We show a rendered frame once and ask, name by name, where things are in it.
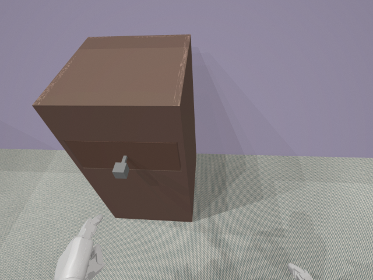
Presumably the left robot hand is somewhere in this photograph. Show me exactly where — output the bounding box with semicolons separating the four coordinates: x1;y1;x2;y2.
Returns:
54;214;106;280

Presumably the handle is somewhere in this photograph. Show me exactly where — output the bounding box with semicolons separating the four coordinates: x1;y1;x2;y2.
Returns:
112;156;129;179

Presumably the right robot hand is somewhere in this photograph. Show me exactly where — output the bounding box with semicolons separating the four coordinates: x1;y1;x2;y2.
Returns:
288;263;312;280

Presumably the cabinet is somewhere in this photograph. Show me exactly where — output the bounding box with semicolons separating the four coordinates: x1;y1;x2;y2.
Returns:
32;34;196;222

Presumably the drawer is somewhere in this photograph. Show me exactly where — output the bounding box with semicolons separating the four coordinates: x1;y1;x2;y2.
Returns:
65;140;181;171

